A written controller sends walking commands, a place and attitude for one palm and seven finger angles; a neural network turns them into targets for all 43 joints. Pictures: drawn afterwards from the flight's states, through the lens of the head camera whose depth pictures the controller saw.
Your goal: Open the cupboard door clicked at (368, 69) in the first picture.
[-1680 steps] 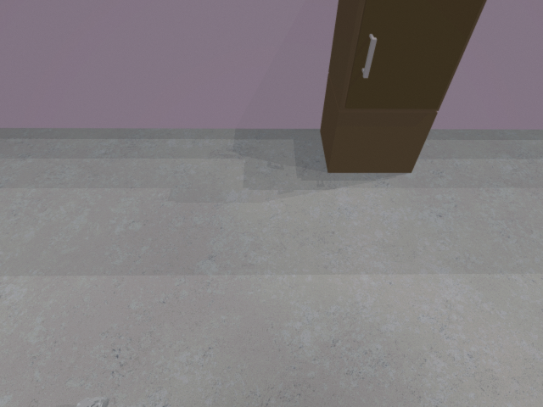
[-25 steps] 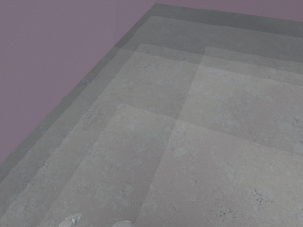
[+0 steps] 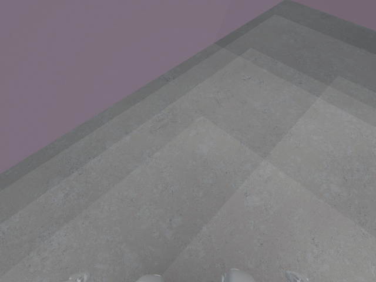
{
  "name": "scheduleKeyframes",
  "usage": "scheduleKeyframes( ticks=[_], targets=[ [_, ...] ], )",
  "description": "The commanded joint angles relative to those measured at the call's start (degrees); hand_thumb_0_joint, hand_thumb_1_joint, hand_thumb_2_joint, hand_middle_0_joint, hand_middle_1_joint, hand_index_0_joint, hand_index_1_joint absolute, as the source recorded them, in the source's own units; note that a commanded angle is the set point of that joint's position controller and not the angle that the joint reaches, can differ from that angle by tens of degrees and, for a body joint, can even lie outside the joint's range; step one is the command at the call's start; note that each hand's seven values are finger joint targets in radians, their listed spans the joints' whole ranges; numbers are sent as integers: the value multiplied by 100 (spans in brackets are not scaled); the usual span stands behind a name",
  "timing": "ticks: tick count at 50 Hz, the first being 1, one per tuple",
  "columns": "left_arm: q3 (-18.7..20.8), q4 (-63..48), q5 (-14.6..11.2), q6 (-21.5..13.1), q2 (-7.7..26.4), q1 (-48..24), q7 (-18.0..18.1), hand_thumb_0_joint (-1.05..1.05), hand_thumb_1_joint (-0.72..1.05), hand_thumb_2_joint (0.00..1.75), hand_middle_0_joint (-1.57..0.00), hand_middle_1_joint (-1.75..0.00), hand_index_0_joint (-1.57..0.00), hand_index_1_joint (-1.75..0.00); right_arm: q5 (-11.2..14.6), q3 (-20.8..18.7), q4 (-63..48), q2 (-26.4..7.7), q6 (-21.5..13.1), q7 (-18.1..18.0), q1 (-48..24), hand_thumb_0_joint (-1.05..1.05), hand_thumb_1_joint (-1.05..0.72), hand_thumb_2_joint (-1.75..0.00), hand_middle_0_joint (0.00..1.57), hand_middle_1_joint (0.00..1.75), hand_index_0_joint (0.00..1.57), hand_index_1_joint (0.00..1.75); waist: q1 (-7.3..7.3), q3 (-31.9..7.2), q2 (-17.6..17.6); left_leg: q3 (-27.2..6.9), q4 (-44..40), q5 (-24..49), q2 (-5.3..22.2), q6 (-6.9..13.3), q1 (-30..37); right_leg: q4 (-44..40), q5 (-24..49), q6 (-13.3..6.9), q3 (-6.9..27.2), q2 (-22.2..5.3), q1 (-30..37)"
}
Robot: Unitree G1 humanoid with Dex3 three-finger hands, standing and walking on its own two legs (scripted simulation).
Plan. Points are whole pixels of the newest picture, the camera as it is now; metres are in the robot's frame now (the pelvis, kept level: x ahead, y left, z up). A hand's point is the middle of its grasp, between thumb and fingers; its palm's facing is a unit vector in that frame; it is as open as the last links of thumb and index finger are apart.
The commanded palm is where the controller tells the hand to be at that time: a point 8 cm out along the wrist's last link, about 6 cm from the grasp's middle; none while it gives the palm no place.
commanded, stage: turn to face it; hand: left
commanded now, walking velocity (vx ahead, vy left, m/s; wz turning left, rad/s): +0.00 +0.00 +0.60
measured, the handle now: out of the picture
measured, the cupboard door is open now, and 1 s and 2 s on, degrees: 42 42 42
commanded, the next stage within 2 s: none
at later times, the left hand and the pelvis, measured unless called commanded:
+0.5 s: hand out of the picture +0.03 +0.19 -0.18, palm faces +0.31 -0.92 -0.23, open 7.4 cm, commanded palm none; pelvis +0.01 -0.03 +0.00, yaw +19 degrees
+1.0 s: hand out of the picture -0.04 +0.14 -0.17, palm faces +0.58 -0.78 -0.22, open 7.4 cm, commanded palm none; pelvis +0.03 -0.06 +0.00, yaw +37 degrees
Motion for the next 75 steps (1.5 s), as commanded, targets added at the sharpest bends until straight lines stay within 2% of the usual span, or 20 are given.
scheduleKeyframes(
  ticks=[1, 3, 5, 10, 17, 19, 20, 25, 33, 35, 39, 44, 48, 50, 51, 64, 66, 67, 70, 75],
  targets=[
    [145, -414, -7, -135, 439, 343, 19, 0, 90, 90, -20, -30, -20, -30, 9, -441, -491, -1352, -50, -90, -194, 0, -90, -90, 20, 30, 20, 30, -26, -638, 930, -1421, -1260, 37, 1110, 760, -417, -1343, 345, -52, -209, 371, 976],
    [211, -345, 4, -226, 615, 800, 44, 0, 90, 90, -20, -30, -20, -30, 72, -450, -552, -1152, -20, -75, -319, 0, -90, -90, 20, 30, 20, 30, 215, -799, 532, -1186, -538, -252, 641, 424, -929, -2827, 1020, -113, -122, 295, 1946],
    [339, -504, 102, -289, 1445, 796, 123, 0, 90, 90, -20, -30, -20, -30, 118, -381, -795, -578, -27, 9, -312, 0, -90, -90, 20, 30, 20, 30, 351, -777, -1907, 79, 2249, -1995, -360, -202, -1674, -4588, 415, -1145, 2499, -2254, 1776],
    [173, -639, 82, -328, 765, 44, 169, 0, 90, 90, -20, -30, -20, -30, 112, -306, -505, -380, 30, 107, -72, 0, -90, -90, 20, 30, 20, 30, -105, -645, -1578, 318, 2702, -1417, 179, -312, -1179, -3563, 3310, -1083, 316, -1384, 1545],
    [267, -371, -22, -321, 1040, 426, 108, 0, 90, 90, -20, -30, -20, -30, 128, -250, -349, -507, -101, 93, 332, 0, -90, -90, 20, 30, 20, 30, -182, -1128, -866, 700, -698, 254, -28, -150, 650, -2097, 4157, -543, -373, -1330, 1770],
    [108, -776, -71, -241, 413, 69, 61, 0, 90, 90, -20, -30, -20, -30, 42, -518, -256, -1594, -138, 22, 1109, 0, -90, -90, 20, 30, 20, 30, -637, -1253, 1825, -2342, -1205, 3774, 2378, 1225, 2046, 98, -1055, 186, -712, -179, -781],
    [65, -959, 6, -169, 565, -410, 98, 0, 90, 90, -20, -30, -20, -30, 38, -522, -150, -1636, -112, -38, 1395, 0, -90, -90, 20, 30, 20, 30, -749, -1103, 1005, -2378, -1071, 3567, 2553, 1536, 1839, 749, -1017, 85, -74, -208, -1011],
    [114, -509, -32, -136, 430, -245, 52, 0, 90, 90, -20, -30, -20, -30, 45, -366, -268, -1161, -199, -192, 531, 0, -90, -90, 20, 30, 20, 30, -251, -1024, 947, -1297, -1050, 2918, 1363, 967, 1190, 562, 132, 66, 178, -19, -530],
    [169, -387, -50, -187, 479, 411, 61, 0, 90, 90, -20, -30, -20, -30, 57, -467, -411, -1188, -36, -109, -8, 0, -90, -90, 20, 30, 20, 30, 95, -786, 772, -1629, -892, 458, 842, 601, -543, -2624, 1049, -121, -136, 467, 1805],
    [336, -432, 86, -300, 1287, 685, 147, 0, 90, 90, -20, -30, -20, -30, 133, -396, -611, -561, -30, -39, 4, 0, -90, -90, 20, 30, 20, 30, 267, -776, -1638, -183, 1228, -1538, -439, -192, -1845, -4441, 454, -917, 2243, -1746, 2490],
    [139, -686, 25, -317, 699, -227, 165, 0, 90, 90, -20, -30, -20, -30, 50, -415, -392, -641, 71, 73, 138, 0, -90, -90, 20, 30, 20, 30, -220, -431, -1470, -69, 3632, -1131, 156, -263, -1458, -4045, 1720, -1178, 897, -1424, 1218],
    [219, -418, 69, -362, 986, 490, 161, 0, 90, 90, -20, -30, -20, -30, 141, -234, -472, -280, -17, 115, -277, 0, -90, -90, 20, 30, 20, 30, 155, -892, -1119, 619, 1285, -1324, 5, -354, -768, -3189, 4385, -1145, 168, -1486, 2318],
    [265, -359, -10, -307, 1079, 400, 99, 0, 90, 90, -20, -30, -20, -30, 134, -254, -362, -489, -77, 96, 235, 0, -90, -90, 20, 30, 20, 30, -161, -1036, -1004, 692, -570, 102, -79, -186, 606, -2337, 3836, -602, -345, -1341, 1723],
    [125, -686, -56, -238, 497, 202, 42, 0, 90, 90, -20, -30, -20, -30, 59, -514, -328, -1507, -130, 55, 893, 0, -90, -90, 20, 30, 20, 30, -551, -1279, 1631, -2153, -1133, 3082, 2141, 896, 2194, -200, -637, 154, -796, -286, -719],
    [97, -872, -9, -182, 570, -244, 74, 0, 90, 90, -20, -30, -20, -30, 25, -545, -195, -1733, -87, -9, 1254, 0, -90, -90, 20, 30, 20, 30, -753, -1188, 1267, -2451, -1192, 2853, 2517, 1443, 1746, 573, -1096, 58, -166, -190, -870],
    [155, -410, -61, -221, 494, 413, 74, 0, 90, 90, -20, -30, -20, -30, 70, -448, -415, -1155, -63, -130, -17, 0, -90, -90, 20, 30, 20, 30, 76, -956, 686, -1657, -661, 1481, 846, 624, -123, -2678, 1149, -108, -102, 460, 1736],
    [325, -405, 77, -319, 1300, 737, 155, 0, 90, 90, -20, -30, -20, -30, 148, -374, -607, -549, -56, -53, -51, 0, -90, -90, 20, 30, 20, 30, 258, -827, -1560, -193, 1326, -1413, -485, -185, -1680, -4288, 1179, -918, 2258, -1784, 2581],
    [271, -489, 51, -300, 1380, 615, 148, 0, 90, 90, -20, -30, -20, -30, 91, -390, -655, -698, -34, -4, -99, 0, -90, -90, 20, 30, 20, 30, 233, -706, -1394, -217, 2646, -2068, -281, -158, -1458, -4364, 1259, -1398, 2328, -2331, 1764],
    [143, -641, 17, -310, 713, -83, 181, 0, 90, 90, -20, -30, -20, -30, 75, -414, -367, -603, 82, 67, 70, 0, -90, -90, 20, 30, 20, 30, -183, -504, -1401, -135, 3678, -1178, 101, -259, -1444, -3945, 2205, -1208, 937, -1447, 1418],
    [198, -410, 56, -384, 879, 516, 173, 0, 90, 90, -20, -30, -20, -30, 139, -240, -430, -273, 13, 124, -360, 0, -90, -90, 20, 30, 20, 30, 132, -868, -1044, 534, 1595, -1239, 3, -379, -937, -3298, 4489, -1130, 139, -1409, 2467]
  ],
)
